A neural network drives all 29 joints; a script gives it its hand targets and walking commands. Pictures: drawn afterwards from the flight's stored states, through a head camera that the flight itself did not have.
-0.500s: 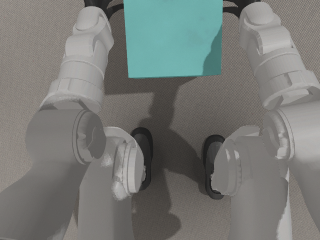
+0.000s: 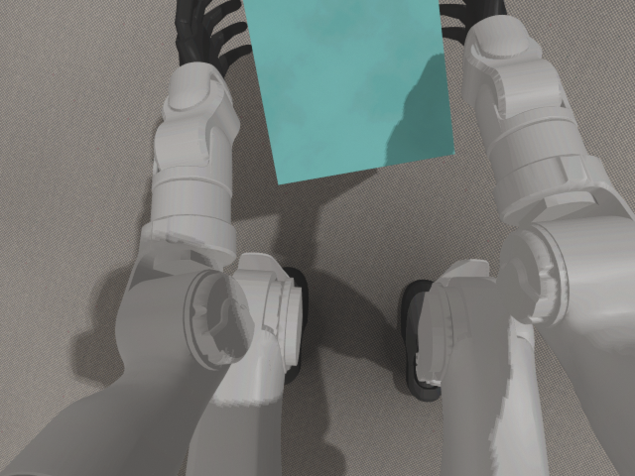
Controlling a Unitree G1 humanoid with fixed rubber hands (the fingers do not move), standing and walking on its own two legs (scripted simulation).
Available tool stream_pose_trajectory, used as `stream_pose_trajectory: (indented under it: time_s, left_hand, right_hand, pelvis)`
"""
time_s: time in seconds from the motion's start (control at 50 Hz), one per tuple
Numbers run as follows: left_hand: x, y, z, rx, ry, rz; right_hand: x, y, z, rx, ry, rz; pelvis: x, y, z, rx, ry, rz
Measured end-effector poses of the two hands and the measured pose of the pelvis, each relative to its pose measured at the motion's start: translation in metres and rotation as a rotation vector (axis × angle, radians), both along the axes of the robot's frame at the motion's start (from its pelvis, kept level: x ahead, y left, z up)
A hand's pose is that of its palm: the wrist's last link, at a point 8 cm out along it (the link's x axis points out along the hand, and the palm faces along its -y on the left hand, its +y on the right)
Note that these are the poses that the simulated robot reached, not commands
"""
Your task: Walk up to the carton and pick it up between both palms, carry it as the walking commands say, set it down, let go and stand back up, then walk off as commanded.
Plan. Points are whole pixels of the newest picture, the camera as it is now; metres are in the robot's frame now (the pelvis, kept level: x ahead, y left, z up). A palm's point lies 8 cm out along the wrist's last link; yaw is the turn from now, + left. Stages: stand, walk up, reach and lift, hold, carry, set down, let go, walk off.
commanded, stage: reach and lift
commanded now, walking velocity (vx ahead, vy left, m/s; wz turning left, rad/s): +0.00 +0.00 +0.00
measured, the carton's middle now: (341, 66) +0.55 +0.03 -0.20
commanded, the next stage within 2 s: none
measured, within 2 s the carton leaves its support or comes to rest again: neither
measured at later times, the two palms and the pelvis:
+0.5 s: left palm (175, 61) +0.50 +0.16 -0.05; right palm (496, 5) +0.54 -0.10 -0.06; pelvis +0.01 +0.00 +0.04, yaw +0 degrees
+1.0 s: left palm (123, 46) +0.49 +0.16 +0.03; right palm out of the picture +0.53 -0.11 +0.01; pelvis +0.00 +0.00 +0.09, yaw -1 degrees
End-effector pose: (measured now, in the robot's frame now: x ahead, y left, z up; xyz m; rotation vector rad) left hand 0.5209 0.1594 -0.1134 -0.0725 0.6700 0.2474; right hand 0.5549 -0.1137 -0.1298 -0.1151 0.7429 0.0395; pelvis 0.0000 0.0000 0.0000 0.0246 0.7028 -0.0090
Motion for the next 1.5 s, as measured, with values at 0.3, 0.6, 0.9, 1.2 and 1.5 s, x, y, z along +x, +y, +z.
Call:
stream_pose_trajectory:
  time_s: [0.3,0.6,0.9,1.2,1.5]
  left_hand:
    - [-0.01,0.0,0.024,0.013,-0.017,0.053]
    - [-0.021,0.001,0.079,0.033,-0.018,0.058]
    - [-0.031,-0.001,0.124,0.037,-0.021,0.058]
    - [-0.04,-0.003,0.171,0.046,-0.015,0.065]
    - [-0.049,-0.005,0.218,0.037,-0.017,0.055]
  right_hand:
    - [-0.003,0.006,0.027,0.013,-0.026,-0.029]
    - [-0.016,0.008,0.083,0.014,-0.044,-0.051]
    - [-0.026,0.007,0.129,0.023,-0.055,-0.063]
    - [-0.036,0.006,0.176,0.026,-0.06,-0.073]
    - [-0.047,0.003,0.223,0.03,-0.065,-0.083]
  pelvis:
    - [0.006,-0.001,0.018,0.002,0.048,-0.006]
    - [0.004,0.0,0.049,-0.002,0.078,-0.007]
    - [0.003,-0.002,0.079,0.0,0.073,-0.01]
    - [0.009,-0.005,0.113,0.0,0.058,-0.011]
    - [0.016,-0.006,0.149,-0.001,0.024,-0.011]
